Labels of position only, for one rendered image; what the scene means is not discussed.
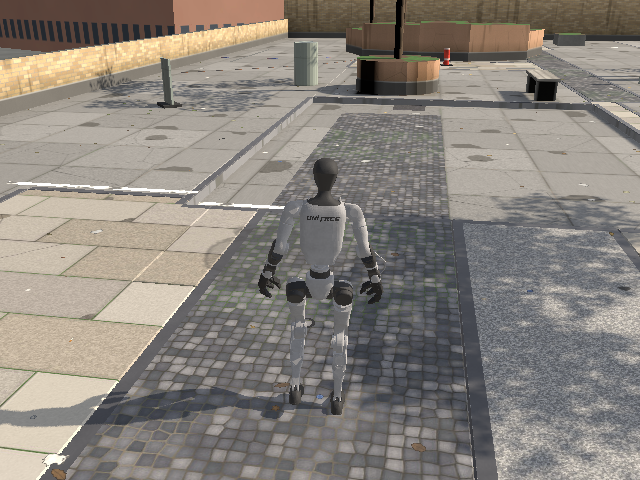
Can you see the robot right hand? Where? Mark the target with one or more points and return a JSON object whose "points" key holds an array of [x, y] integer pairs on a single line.
{"points": [[376, 288]]}

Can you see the robot right forearm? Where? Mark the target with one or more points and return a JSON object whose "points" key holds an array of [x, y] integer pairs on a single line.
{"points": [[371, 266]]}

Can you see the robot left forearm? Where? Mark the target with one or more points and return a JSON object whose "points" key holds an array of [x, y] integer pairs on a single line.
{"points": [[272, 262]]}

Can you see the robot left shin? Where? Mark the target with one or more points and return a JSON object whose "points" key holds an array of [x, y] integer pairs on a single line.
{"points": [[296, 357]]}

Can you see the left robot upper arm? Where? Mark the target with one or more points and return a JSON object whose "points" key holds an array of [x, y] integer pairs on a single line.
{"points": [[291, 209]]}

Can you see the robot left hand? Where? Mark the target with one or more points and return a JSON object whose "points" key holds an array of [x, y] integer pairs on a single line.
{"points": [[263, 282]]}

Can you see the humanoid robot head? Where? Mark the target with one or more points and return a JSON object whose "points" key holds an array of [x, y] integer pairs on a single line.
{"points": [[325, 173]]}

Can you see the right robot upper arm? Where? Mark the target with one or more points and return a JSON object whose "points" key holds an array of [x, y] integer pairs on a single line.
{"points": [[354, 213]]}

